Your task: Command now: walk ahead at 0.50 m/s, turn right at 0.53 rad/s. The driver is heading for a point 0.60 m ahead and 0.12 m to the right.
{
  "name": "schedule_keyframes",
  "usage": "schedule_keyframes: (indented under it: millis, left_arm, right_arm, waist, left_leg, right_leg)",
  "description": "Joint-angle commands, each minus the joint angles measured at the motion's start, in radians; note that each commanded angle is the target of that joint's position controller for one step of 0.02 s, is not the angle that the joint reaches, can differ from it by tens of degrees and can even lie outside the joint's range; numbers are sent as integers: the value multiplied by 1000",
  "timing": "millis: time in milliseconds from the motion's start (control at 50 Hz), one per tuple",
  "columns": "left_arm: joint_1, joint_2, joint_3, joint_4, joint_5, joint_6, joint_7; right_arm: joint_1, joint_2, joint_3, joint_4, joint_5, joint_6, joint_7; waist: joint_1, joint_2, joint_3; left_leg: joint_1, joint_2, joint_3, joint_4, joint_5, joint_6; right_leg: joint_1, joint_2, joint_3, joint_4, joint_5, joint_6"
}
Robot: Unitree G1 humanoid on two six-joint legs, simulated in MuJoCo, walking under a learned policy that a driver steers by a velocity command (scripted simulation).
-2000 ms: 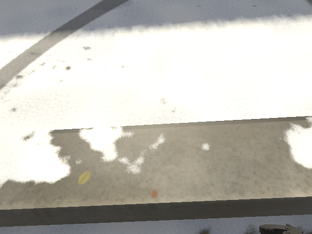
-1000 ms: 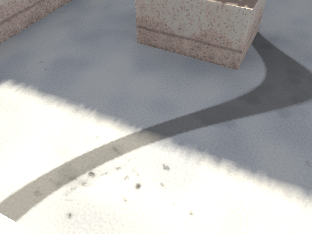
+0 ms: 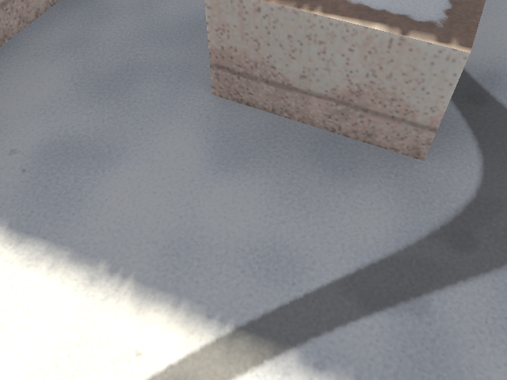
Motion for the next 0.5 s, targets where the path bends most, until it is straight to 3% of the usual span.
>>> schedule_keyframes:
  millis: [20, 80, 160, 240, 280, 320, 340, 360, 380, 400, 420, 440, 500]
  left_arm:
    - [9, 88, 21, -84, 5, -15, 14]
    - [27, 128, 31, -75, 5, -17, 28]
    - [67, 143, 35, -61, -9, 2, 44]
    - [116, 147, 37, -52, -16, 17, 48]
    - [111, 143, 38, -56, -13, 20, 49]
    - [85, 112, 31, -71, -6, 20, 47]
    - [76, 54, 11, -88, 3, 13, 42]
    - [198, -5, -8, -112, -13, 4, 45]
    - [214, 72, -3, -104, -21, 2, 45]
    - [139, 138, 17, -103, -18, 7, 45]
    - [68, 143, 20, -117, -6, 14, 45]
    - [28, 130, 22, -132, 3, 14, 41]
    - [41, 80, 21, -132, -10, 27, 29]
  right_arm:
    - [-3, -116, -34, -110, -14, -14, -6]
    - [-30, -80, -22, -115, -23, 12, -11]
    - [-188, -43, -4, -143, -17, 10, -5]
    - [-270, -81, -17, -163, 5, -7, 14]
    - [-247, -110, -33, -161, 10, -17, 21]
    - [-124, -134, -55, -134, 3, -27, 18]
    - [3, -178, -71, -125, -15, -32, 10]
    - [119, -262, -92, -101, -36, -23, 6]
    - [147, -212, -85, -90, -12, -16, 13]
    - [107, -142, -66, -102, -4, -11, 9]
    - [64, -119, -57, -106, -7, -1, 6]
    - [30, -99, -49, -99, -10, 4, 6]
    - [2, -71, -40, -69, -11, -2, 8]
  waist:
    - [-33, -19, -123]
    - [-38, -31, -89]
    - [26, -85, -83]
    - [61, -106, -90]
    - [37, -127, -90]
    - [-36, -136, -126]
    - [-97, -67, -230]
    - [-68, 230, -362]
    - [-77, 292, -347]
    - [-101, 168, -218]
    - [-95, 95, -135]
    - [-79, 75, -75]
    - [-36, 125, -38]
  left_leg:
    - [-237, 66, -31, -65, 53, -17]
    - [-227, 67, 6, -229, 108, -58]
    - [-148, 8, 24, -558, 358, -79]
    - [-94, -38, -5, -735, 390, -66]
    - [-47, -44, -22, -786, 328, -37]
    - [141, -38, -2, -849, 311, 15]
    - [364, 98, -120, -838, 265, 79]
    - [702, 335, -533, -904, 101, 241]
    - [720, 403, -773, -975, -153, 283]
    - [612, 360, -644, -994, -201, 244]
    - [496, 315, -492, -997, -94, 206]
    - [394, 269, -381, -1017, 25, 192]
    - [269, 203, -180, -1081, 197, 173]
  right_leg:
    - [264, -262, 386, -260, 218, -214]
    - [140, -231, 307, -272, 298, -201]
    - [92, -163, 251, -236, 186, -134]
    - [175, -202, 364, -164, 52, -115]
    - [223, -227, 436, -105, 16, -97]
    - [193, -184, 431, 14, 52, -55]
    - [98, -132, 361, 239, -6, -16]
    - [-219, 12, 206, 562, -343, 58]
    - [-394, -53, 193, 747, -440, 77]
    - [-440, -96, 195, 823, -343, 87]
    - [-426, -128, 157, 829, -262, 92]
    - [-405, -153, 151, 792, -207, 95]
    - [-322, -197, 122, 721, -145, 99]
